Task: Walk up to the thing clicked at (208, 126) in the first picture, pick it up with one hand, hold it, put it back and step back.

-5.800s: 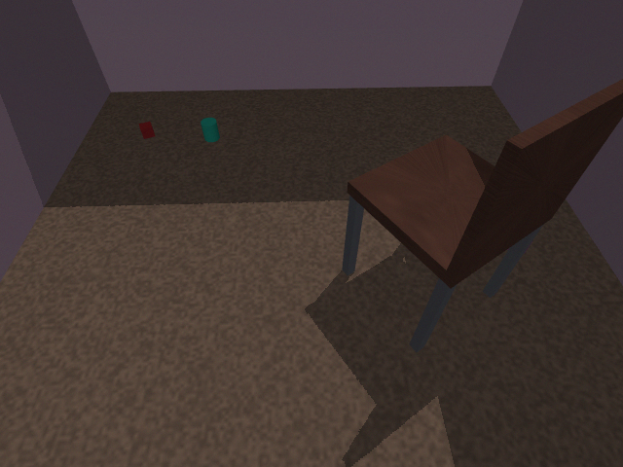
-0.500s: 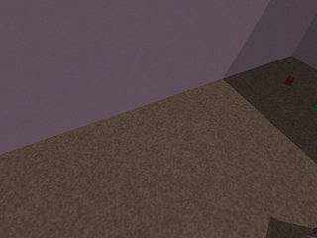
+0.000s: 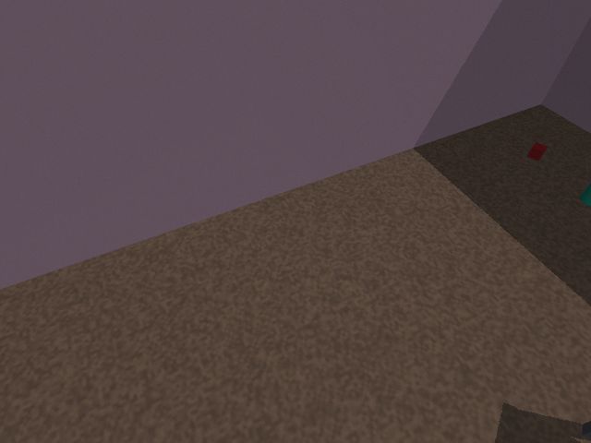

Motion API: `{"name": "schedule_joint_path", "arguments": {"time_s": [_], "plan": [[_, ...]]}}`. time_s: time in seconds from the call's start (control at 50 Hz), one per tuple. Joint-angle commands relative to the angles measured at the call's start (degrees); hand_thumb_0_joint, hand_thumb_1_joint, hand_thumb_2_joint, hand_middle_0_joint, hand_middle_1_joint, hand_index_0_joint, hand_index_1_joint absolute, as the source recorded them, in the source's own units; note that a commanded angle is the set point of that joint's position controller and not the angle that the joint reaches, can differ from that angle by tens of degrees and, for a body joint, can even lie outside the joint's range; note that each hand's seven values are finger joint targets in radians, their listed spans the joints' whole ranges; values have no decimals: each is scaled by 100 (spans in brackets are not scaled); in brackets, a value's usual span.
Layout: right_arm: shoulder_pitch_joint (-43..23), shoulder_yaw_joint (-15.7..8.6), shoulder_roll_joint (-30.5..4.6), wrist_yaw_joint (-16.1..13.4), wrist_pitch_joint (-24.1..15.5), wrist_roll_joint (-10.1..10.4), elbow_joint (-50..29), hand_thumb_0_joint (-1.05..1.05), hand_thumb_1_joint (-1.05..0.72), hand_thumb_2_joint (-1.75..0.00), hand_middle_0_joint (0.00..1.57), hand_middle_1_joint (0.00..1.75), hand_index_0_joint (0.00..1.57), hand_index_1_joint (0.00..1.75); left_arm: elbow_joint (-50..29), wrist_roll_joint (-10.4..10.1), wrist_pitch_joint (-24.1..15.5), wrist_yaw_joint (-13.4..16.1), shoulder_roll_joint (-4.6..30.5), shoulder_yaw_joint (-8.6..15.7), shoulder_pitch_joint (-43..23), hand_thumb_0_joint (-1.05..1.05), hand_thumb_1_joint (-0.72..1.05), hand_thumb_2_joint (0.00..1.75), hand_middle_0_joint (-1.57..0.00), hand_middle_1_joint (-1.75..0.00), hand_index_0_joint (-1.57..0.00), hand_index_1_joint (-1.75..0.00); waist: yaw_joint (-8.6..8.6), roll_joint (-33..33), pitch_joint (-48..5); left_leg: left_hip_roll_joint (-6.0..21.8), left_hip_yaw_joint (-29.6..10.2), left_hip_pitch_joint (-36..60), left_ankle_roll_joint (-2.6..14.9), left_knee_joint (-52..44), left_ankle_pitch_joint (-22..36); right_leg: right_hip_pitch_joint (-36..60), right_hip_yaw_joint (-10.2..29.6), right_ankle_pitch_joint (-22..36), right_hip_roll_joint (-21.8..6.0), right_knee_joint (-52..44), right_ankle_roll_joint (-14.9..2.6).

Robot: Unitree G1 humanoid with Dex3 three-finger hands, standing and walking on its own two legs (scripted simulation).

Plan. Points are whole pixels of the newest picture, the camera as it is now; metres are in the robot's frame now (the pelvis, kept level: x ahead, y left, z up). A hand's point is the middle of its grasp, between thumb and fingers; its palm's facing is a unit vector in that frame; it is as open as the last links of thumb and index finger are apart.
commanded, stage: stand
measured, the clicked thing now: out of the picture +1.27 -1.41 -0.73
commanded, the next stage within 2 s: walk up in 0.46 s
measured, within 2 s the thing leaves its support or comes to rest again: neither
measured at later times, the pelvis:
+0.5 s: pelvis +0.00 +0.00 +0.00, yaw +0 degrees
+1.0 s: pelvis +0.15 +0.07 -0.01, yaw -1 degrees
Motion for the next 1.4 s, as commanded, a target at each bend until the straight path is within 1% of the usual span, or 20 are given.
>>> {"name": "schedule_joint_path", "arguments": {"time_s": [0.0,0.42,0.44,0.46,0.5,0.54,0.68,0.72,0.74,0.76,0.78,0.8,0.88,1.04,1.14,1.22,1.24,1.26,1.28,1.38], "plan": [[-249,-220,-1225,-85,-137,-11,-341,0,-90,-90,20,30,20,30,-353,32,-113,70,1239,254,-240,0,90,90,-20,-30,-20,-30,-3,-21,-356,551,-429,-11,262,-237,706,9,519,626,-676,-348,-120],[-143,-195,-1180,-85,-128,-14,-343,0,-90,-90,20,30,20,30,-359,18,-115,77,1273,258,-250,0,90,90,-20,-30,-20,-30,-27,-81,-333,537,-407,-39,250,-216,763,14,534,735,-688,-307,-132],[172,-532,-1638,40,-220,-121,-649,0,-90,-90,20,30,20,30,-677,117,-172,-90,1706,617,149,0,90,90,-20,-30,-20,-30,27,-139,-884,242,-351,-4,656,291,-2107,125,523,-2157,-388,44,-345],[113,-579,-1669,94,-222,-170,-680,0,-90,-90,20,30,20,30,-617,183,-181,-140,1723,660,248,0,90,90,-20,-30,-20,-30,113,-65,-475,296,-459,-743,729,470,-2903,-19,816,-2990,-565,108,-478],[-436,-567,-1414,167,-170,-187,-977,0,-90,-90,20,30,20,30,-620,206,-200,-175,1861,790,527,0,90,90,-20,-30,-20,-30,407,-813,287,-153,312,-2407,445,1723,-2369,349,1889,-3961,-1263,-887,-825],[-598,-614,-1375,171,-214,-240,-1123,0,-90,-90,20,30,20,30,-749,229,-303,-140,2002,867,745,0,90,90,-20,-30,-20,-30,590,-769,689,190,-122,-3410,347,2804,-1578,758,2689,-2882,-2111,-1314,-1382],[417,-781,-1297,331,-326,-184,-1134,0,-90,-90,20,30,20,30,-1384,199,-269,-260,1827,777,-68,0,90,90,-20,-30,-20,-30,-92,-1108,244,222,204,-911,256,1598,-849,-821,912,-1758,-1129,-603,-1000],[1351,-919,-1373,264,-344,-205,-870,0,-90,-90,20,30,20,30,-1506,161,-207,-288,1639,707,-283,0,90,90,-20,-30,-20,-30,-625,-597,134,-17,488,677,165,1146,29,-2104,351,-2045,-704,537,-746],[2045,-1055,-1697,194,-372,-220,-674,0,-90,-90,20,30,20,30,-1561,187,-186,-291,1300,605,-58,0,90,90,-20,-30,-20,-30,-921,536,-264,40,145,1778,290,996,-480,-2819,83,-2060,-336,2018,-634],[2528,-1155,-2190,112,-420,-310,-672,0,-90,-90,20,30,20,30,-1586,156,-192,-257,846,471,323,0,90,90,-20,-30,-20,-30,-1057,2019,-382,1163,-1810,1903,611,-67,-2564,-3655,56,-2568,485,4032,-454],[1803,-1137,-2443,100,-477,-266,-1018,0,-90,-90,20,30,20,30,-1511,98,-150,-196,1135,541,577,0,90,90,-20,-30,-20,-30,-686,1503,-215,2132,-3912,787,995,-1136,-4246,-3613,879,-2197,499,4737,-370],[1099,-1109,-2463,122,-467,-92,-1274,0,-90,-90,20,30,20,30,-1429,102,-145,-166,1616,610,718,0,90,90,-20,-30,-20,-30,-382,1058,207,2407,-3996,129,1390,-1327,-4453,-3280,1170,-1877,72,4785,-430],[744,-807,-1673,107,-576,-45,-1540,0,-90,-90,20,30,20,30,-1039,10,-197,-238,1674,644,1196,0,90,90,-20,-30,-20,-30,21,596,479,1292,-1254,-177,908,-760,-1577,-2725,988,-669,-281,4102,-208],[1334,-817,-1648,77,-605,-12,-1716,0,-90,-90,20,30,20,30,-1695,79,-186,-392,1278,560,255,0,90,90,-20,-30,-20,-30,-219,617,514,1173,-24,479,1185,-385,1674,-2701,349,57,-362,2432,-15],[1393,-839,-1749,48,-503,-28,-1897,0,-90,-90,20,30,20,30,-1915,66,-182,-456,1117,565,-180,0,90,90,-20,-30,-20,-30,-310,617,376,1130,131,176,1056,-50,1694,-1730,-184,549,-239,1537,-266],[1532,-710,-1483,9,-468,-25,-2088,0,-90,-90,20,30,20,30,-1621,76,-285,-330,1487,818,1128,0,90,90,-20,-30,-20,-30,404,-326,-623,752,350,-313,858,2472,2158,512,-143,58,-16,1079,-554],[1822,-616,-1218,20,-475,6,-2142,0,-90,-90,20,30,20,30,-1552,118,-322,-264,1848,955,1693,0,90,90,-20,-30,-20,-30,584,-1253,-1079,302,603,-1158,682,3968,1009,1414,1009,-699,-763,740,-760],[2065,-555,-1114,24,-450,71,-2189,0,-90,-90,20,30,20,30,-1638,58,-346,-221,2268,1035,1911,0,90,90,-20,-30,-20,-30,602,-1988,-1235,-570,473,-2505,462,5158,-1817,2077,3712,-742,-2234,-42,-1525],[1850,-660,-1622,-43,-399,20,-2050,0,-90,-90,20,30,20,30,-1721,-48,-324,-205,2259,1033,1568,0,90,90,-20,-30,-20,-30,578,-1450,-872,-198,-32,-2707,471,5499,-2185,1560,4163,-960,-2411,-197,-1799],[1846,-617,-1314,102,-332,42,-1837,0,-90,-90,20,30,20,30,-1983,-46,-392,-125,1536,791,706,0,90,90,-20,-30,-20,-30,-12,-808,248,137,-257,-2035,475,4790,-891,-686,1311,325,-1172,-350,-1125]]}}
